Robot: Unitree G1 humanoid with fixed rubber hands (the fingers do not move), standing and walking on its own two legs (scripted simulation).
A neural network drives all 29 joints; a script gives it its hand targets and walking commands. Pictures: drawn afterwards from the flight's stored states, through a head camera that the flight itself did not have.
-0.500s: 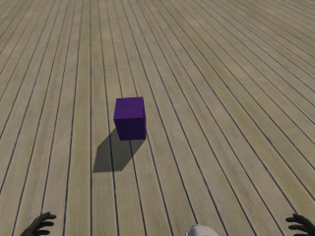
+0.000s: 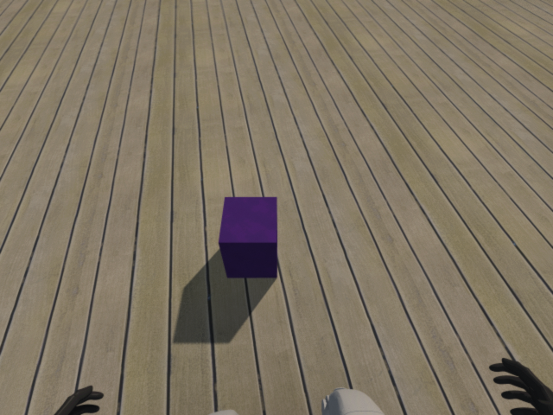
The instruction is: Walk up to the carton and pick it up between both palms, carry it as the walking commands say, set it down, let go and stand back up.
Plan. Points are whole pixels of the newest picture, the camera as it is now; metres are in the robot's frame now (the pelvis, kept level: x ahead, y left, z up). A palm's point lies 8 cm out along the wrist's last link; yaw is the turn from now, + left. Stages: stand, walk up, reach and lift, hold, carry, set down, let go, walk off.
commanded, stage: walk up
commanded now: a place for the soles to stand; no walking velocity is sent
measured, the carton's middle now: (251, 238) +0.82 +0.12 -0.61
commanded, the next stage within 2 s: none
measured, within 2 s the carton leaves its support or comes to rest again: neither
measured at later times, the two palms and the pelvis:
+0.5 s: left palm (27, 334) +0.26 +0.42 -0.06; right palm (426, 271) +0.35 -0.24 -0.05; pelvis +0.19 +0.08 -0.01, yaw +1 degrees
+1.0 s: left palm (47, 240) +0.44 +0.46 -0.06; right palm (379, 224) +0.46 -0.18 -0.05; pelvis +0.31 +0.14 +0.01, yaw -1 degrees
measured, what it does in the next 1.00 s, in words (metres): walks ahead: right foot, then left foot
